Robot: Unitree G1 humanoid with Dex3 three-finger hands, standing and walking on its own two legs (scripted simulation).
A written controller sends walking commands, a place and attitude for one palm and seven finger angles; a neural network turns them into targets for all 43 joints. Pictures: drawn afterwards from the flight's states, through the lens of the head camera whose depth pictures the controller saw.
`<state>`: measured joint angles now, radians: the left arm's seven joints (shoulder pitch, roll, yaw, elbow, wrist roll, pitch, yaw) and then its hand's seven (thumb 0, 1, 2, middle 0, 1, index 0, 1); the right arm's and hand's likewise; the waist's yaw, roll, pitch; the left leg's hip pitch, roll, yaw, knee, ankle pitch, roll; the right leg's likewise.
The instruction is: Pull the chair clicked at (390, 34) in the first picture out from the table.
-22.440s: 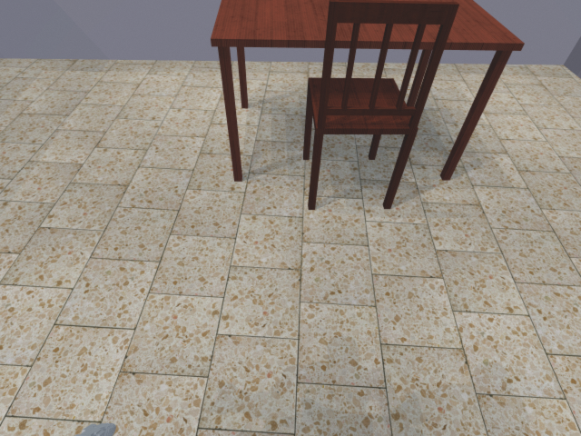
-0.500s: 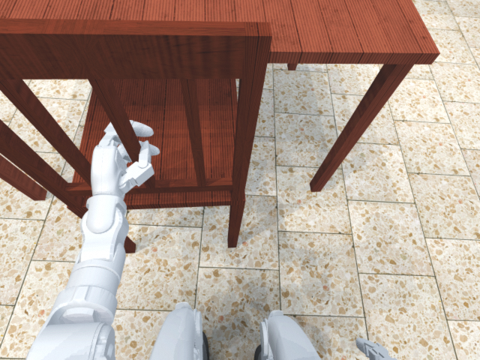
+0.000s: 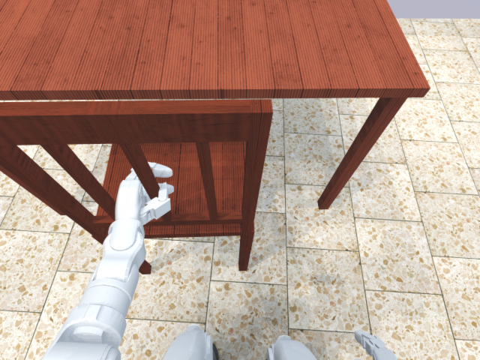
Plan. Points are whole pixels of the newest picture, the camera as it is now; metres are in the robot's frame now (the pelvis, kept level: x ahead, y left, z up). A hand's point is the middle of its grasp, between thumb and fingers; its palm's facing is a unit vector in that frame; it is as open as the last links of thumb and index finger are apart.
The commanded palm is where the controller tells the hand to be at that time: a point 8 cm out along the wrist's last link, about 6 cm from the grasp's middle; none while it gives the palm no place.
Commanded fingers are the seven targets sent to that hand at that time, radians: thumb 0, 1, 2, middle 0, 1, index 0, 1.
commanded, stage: step backward, pulling the chair out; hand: left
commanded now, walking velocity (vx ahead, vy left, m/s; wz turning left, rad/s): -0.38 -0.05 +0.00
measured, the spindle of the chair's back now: (152, 187) +0.41 +0.16 -0.02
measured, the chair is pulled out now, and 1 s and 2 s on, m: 0.05 0.18 0.29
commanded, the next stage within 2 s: none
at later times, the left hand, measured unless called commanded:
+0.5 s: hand (169, 238) +0.31 +0.12 -0.02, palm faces -0.01 -0.99 -0.15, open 4.9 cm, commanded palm +0.30 +0.17 -0.02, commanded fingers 0.00 0.90 0.90 -0.50 -1.45 -0.50 -1.45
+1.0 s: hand (167, 272) +0.26 +0.12 -0.03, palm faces -0.03 -0.98 -0.18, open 5.0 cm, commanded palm +0.25 +0.17 -0.02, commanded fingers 0.00 0.90 0.90 -0.50 -1.45 -0.50 -1.45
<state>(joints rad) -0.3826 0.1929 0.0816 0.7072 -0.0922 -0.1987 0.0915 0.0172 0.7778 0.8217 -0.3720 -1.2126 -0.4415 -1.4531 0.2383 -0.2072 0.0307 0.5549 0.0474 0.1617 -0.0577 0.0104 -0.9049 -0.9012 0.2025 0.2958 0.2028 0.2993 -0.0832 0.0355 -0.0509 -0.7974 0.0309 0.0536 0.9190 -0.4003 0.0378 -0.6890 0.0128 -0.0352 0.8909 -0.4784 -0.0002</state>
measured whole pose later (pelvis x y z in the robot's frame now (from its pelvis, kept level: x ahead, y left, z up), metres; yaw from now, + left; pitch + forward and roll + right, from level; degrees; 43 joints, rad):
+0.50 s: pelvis -0.04 +0.00 +0.04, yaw -2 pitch +6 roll -1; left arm -0.42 0.18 0.05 0.95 -0.08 -0.22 0.07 0.04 0.76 0.83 -0.35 -1.17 -0.50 -1.45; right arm 0.23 -0.22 0.01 0.67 0.04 0.09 -0.10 0.01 -0.90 -0.90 0.20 0.30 0.20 0.30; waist -0.07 0.04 0.10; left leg -0.49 0.05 0.10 0.60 -0.20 0.04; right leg -0.41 0.03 -0.01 0.58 -0.26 0.00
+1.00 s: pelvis -0.10 +0.00 +0.03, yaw -2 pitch +1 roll -1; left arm -0.47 0.18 0.00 1.04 -0.06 -0.23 0.09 0.03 0.73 0.84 -0.36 -1.21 -0.50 -1.45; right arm 0.21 -0.24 0.00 0.74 0.03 -0.05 -0.12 0.01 -0.90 -0.90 0.20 0.30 0.20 0.30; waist -0.05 0.02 0.14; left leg -0.50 0.05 0.09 0.61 -0.13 0.04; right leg -0.43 0.01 -0.05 0.64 -0.25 -0.01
